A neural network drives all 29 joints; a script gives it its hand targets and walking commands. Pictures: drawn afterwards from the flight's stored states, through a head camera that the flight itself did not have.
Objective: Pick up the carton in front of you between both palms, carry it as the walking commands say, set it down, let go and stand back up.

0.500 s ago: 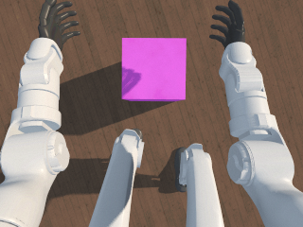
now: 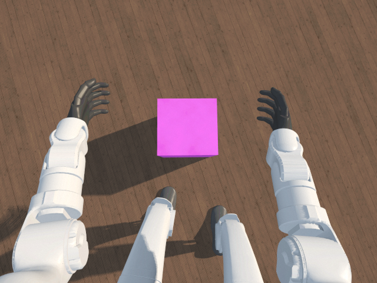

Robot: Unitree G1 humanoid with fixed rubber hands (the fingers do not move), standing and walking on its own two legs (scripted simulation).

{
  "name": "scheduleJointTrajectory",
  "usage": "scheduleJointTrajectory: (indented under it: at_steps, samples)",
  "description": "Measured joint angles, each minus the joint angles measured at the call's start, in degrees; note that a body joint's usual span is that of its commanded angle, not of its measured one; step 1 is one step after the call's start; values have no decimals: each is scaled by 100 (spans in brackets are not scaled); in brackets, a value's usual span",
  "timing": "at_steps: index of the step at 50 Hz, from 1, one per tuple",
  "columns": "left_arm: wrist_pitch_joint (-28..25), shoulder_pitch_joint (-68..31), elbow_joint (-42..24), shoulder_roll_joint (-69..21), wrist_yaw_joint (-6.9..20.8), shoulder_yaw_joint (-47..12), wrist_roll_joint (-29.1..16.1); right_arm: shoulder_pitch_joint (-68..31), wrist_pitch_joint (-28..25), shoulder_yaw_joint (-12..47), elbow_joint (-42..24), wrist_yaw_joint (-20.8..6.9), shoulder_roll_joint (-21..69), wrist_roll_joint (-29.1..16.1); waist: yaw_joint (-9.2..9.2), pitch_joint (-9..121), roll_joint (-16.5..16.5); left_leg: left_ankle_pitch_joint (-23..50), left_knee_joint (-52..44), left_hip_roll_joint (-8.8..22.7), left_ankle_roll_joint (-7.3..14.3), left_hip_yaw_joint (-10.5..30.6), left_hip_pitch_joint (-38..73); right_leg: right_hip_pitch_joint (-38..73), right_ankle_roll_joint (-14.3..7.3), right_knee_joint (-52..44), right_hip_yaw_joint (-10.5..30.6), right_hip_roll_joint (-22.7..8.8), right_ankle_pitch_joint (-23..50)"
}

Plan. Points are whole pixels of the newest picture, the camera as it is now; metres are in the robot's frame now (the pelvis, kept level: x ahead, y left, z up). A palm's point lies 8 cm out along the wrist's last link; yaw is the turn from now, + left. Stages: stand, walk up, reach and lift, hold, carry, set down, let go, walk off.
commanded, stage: let go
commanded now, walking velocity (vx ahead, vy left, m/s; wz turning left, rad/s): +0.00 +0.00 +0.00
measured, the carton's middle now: (186, 131) +0.46 +0.06 -0.56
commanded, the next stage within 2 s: stand in 1.08 s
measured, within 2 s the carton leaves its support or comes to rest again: neither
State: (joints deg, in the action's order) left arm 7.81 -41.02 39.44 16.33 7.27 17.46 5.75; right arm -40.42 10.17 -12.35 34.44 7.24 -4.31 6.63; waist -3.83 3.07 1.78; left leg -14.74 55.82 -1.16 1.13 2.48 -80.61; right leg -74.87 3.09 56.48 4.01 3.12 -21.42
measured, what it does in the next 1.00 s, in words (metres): rises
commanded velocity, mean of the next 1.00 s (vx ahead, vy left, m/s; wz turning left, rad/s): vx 0.00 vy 0.00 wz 0.00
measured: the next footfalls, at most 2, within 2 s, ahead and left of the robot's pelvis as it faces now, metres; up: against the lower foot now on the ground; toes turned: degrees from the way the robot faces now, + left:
none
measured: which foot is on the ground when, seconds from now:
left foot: down 0.00-1.00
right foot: down 0.00-1.00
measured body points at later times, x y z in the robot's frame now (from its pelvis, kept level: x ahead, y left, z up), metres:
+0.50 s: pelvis +0.06 -0.02 +0.09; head +0.16 -0.01 +0.52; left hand +0.24 +0.23 +0.00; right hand +0.30 -0.22 -0.01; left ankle +0.07 +0.10 -0.65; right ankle +0.03 -0.15 -0.65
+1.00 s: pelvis +0.07 -0.03 +0.09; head +0.09 -0.03 +0.54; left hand +0.24 +0.21 +0.02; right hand +0.26 -0.26 +0.02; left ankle +0.07 +0.10 -0.65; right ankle +0.03 -0.15 -0.65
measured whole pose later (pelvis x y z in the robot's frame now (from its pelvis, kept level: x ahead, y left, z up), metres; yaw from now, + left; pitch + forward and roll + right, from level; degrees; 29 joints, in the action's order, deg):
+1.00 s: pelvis +0.07 -0.03 +0.09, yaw +2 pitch -4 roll +1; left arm 8.1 12.8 23.5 12.3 3.9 2.8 1.7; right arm 12.2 6.4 -2.1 25.0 -3.3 -11.3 0.6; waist 0.1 -5.6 1.6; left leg -12.9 24.2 -0.9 -1.1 2.7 -7.5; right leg -2.6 -1.0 25.3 3.7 1.3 -18.8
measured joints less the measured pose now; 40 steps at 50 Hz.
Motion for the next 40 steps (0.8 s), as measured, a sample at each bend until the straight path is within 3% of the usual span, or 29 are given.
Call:
scheduleJointTrajectory:
  at_steps: [5,12,26,32,40]
  samples:
    - [-155,1080,-385,-85,15,-325,-170,1067,-221,156,-277,-155,-25,-91,-3,-51,-57,44,-538,-37,36,-37,959,967,3,-579,46,-75,77]
    - [-480,2374,-598,-216,-90,-709,-440,2153,-626,340,-168,-427,-152,-155,43,36,-124,83,-1163,-92,30,-29,2197,2204,-39,-1209,46,-168,123]
    - [-828,4910,-1299,-458,-321,-1391,-659,4488,-1069,770,-512,-811,-555,-467,190,-382,-193,319,-2700,-46,-141,52,5274,5202,-275,-2628,-12,-209,346]
    - [-641,5432,-1460,-421,-317,-1492,-640,5124,-919,940,-758,-933,-724,-561,304,-515,-126,390,-3186,9,-228,85,6365,6247,-386,-3024,-48,-183,384]
    - [-223,5384,-1500,-398,-275,-1455,-495,5347,-546,1044,-937,-1045,-795,-671,394,-742,17,294,-3254,60,-288,84,7096,6964,-471,-3076,-68,-143,293]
